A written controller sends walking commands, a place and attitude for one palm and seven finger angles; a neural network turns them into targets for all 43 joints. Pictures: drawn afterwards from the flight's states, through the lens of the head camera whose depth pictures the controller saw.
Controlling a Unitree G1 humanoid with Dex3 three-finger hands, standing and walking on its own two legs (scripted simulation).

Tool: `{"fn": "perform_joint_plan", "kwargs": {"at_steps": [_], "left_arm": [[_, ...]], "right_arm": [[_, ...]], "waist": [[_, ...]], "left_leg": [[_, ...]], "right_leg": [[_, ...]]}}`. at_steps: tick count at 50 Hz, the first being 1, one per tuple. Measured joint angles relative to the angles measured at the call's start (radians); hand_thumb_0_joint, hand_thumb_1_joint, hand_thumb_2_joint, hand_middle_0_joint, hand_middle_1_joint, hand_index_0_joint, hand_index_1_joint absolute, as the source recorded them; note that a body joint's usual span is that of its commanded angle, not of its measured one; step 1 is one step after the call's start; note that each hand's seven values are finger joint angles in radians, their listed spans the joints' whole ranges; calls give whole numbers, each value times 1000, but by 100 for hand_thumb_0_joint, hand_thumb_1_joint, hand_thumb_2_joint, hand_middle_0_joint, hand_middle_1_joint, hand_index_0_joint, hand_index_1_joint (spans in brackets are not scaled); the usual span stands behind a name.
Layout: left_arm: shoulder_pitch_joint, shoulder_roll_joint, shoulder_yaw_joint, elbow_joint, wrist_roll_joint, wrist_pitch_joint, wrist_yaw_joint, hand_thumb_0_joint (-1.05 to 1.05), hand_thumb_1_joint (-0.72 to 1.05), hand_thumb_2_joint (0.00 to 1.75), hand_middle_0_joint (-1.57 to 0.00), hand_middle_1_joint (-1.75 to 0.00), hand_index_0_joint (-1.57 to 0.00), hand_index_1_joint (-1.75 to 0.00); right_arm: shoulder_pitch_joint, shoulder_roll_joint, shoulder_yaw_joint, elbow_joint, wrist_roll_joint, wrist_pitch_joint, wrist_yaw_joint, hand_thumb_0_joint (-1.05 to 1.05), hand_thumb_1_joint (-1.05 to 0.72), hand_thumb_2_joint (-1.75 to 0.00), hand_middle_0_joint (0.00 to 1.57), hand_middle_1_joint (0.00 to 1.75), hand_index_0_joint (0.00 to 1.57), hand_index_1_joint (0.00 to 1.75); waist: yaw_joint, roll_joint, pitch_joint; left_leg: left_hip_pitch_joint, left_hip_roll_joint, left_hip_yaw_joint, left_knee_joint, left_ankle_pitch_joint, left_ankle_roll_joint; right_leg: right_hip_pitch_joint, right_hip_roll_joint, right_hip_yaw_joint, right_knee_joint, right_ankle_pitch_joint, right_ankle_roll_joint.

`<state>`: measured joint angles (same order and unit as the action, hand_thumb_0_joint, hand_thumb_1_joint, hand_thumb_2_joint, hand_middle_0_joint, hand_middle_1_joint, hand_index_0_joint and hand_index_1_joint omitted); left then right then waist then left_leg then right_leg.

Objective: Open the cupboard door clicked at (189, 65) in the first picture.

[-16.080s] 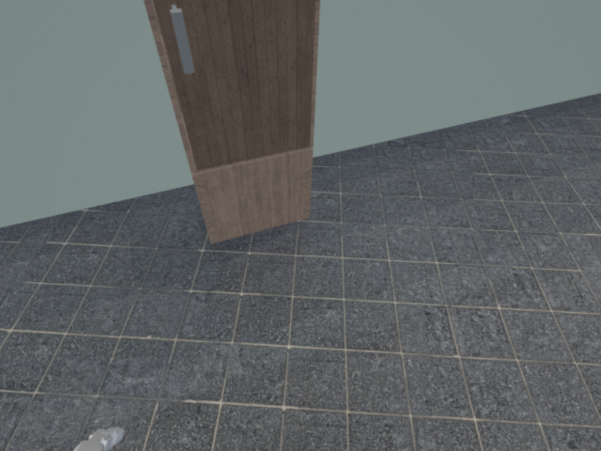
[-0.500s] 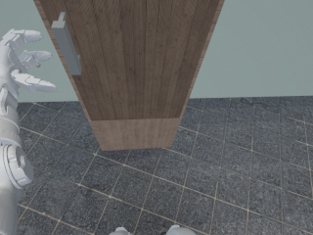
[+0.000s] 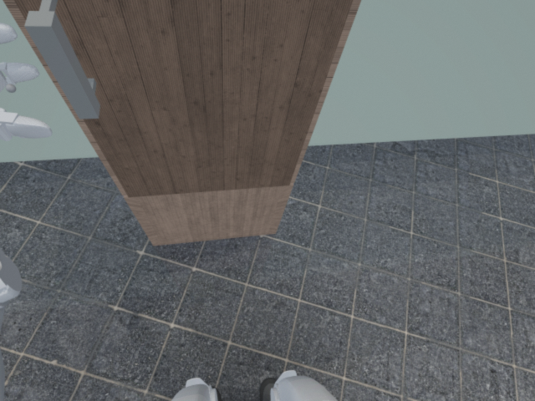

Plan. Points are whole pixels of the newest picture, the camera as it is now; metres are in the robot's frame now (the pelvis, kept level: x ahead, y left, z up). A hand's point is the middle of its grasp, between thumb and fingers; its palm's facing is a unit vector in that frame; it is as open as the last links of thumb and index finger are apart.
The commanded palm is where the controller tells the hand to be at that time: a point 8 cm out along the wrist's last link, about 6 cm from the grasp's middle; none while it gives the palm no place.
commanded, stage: move the hooked fingers beside the handle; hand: left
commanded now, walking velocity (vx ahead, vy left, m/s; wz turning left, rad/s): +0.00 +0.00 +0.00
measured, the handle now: (71, 60) +0.56 +0.21 +0.12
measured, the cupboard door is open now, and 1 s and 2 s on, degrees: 0 0 0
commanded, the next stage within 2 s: slide the fingers in behind the handle in 0.46 s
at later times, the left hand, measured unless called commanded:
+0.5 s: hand (8, 97) +0.50 +0.27 +0.13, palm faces +0.05 -1.00 +0.00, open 14.0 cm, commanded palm +0.48 +0.32 +0.12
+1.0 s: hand (43, 90) +0.51 +0.24 +0.12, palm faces +0.04 -1.00 -0.01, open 14.0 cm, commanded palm +0.48 +0.28 +0.12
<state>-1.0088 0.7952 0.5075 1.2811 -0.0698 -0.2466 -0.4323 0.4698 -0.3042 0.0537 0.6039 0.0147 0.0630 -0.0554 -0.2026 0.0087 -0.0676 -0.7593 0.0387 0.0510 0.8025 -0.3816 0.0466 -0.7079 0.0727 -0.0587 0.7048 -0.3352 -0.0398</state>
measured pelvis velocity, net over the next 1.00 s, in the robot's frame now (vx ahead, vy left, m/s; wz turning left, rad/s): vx -0.01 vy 0.01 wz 0.01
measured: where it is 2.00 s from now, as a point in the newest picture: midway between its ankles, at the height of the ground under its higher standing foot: outside the picture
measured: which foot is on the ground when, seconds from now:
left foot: down 0.00-1.00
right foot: down 0.00-1.00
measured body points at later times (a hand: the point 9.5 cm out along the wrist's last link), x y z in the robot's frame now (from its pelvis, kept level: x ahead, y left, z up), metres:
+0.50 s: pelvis +0.00 +0.01 +0.00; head +0.10 +0.04 +0.44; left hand +0.49 +0.32 +0.13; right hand +0.02 -0.26 -0.10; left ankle -0.01 +0.08 -0.71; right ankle -0.01 -0.10 -0.71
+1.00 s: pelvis -0.01 +0.01 +0.00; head +0.10 +0.03 +0.43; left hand +0.50 +0.29 +0.13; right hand -0.04 -0.26 -0.10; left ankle -0.01 +0.08 -0.71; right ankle -0.01 -0.10 -0.71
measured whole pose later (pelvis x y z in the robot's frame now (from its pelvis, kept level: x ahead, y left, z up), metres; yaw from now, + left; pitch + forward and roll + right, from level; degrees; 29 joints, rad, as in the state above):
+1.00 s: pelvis -0.01 +0.01 +0.00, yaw +1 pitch +18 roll -3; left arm -1.02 0.66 0.43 1.26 -0.08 -0.28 -0.32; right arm 0.47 -0.29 0.05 0.63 0.01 0.04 -0.03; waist -0.20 0.02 -0.07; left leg -0.76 0.03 0.04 0.83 -0.38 0.06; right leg -0.71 0.06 -0.07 0.74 -0.34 -0.03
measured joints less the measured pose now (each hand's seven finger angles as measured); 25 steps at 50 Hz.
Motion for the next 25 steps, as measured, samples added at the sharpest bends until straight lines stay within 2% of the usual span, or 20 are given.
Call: {"fn": "perform_joint_plan", "kwargs": {"at_steps": [4, 8, 13, 19, 25], "left_arm": [[29, -14, 10, -31, -26, -6, -14, -1, -50, 30, -30, -120, -30, -120], [35, -40, -43, -43, -43, 9, -26, -1, -50, 30, -30, -120, -30, -120], [50, -84, -63, -47, -62, 19, -20, -1, -50, 30, -30, -120, -30, -120], [60, -123, -63, -65, -47, -7, 21, -1, -50, 30, -30, -120, -30, -120], [25, -120, -73, -37, -32, -18, 44, -1, -50, 30, -30, -120, -30, -120]], "right_arm": [[-2, 7, -1, 3, 2, 15, 6, 0, -91, -90, 20, 30, 20, 30], [-9, 12, -5, 8, 4, 20, 8, 0, -91, -90, 20, 30, 20, 30], [-37, 12, -6, 6, 2, 20, 11, 0, -91, -90, 20, 30, 20, 30], [-67, 18, -6, -6, 0, 11, 17, 0, -91, -90, 20, 30, 20, 30], [-79, 21, -1, 0, 2, 5, 17, 0, -91, -90, 20, 30, 20, 30]], "waist": [[13, -1, -7], [28, 6, -15], [41, 9, -22], [45, 5, -21], [38, 4, -14]], "left_leg": [[17, 0, 0, -5, -6, 2], [31, -8, -11, -7, -10, 4], [45, -15, -12, -8, -13, 9], [44, -20, -12, 2, -13, 12], [32, -22, -17, 16, -11, 13]], "right_leg": [[20, 1, 1, -10, -4, 2], [41, -5, -9, -18, -9, 5], [55, -13, -10, -16, -14, 11], [53, -18, -10, -3, -17, 14], [43, -20, -17, 11, -17, 14]]}}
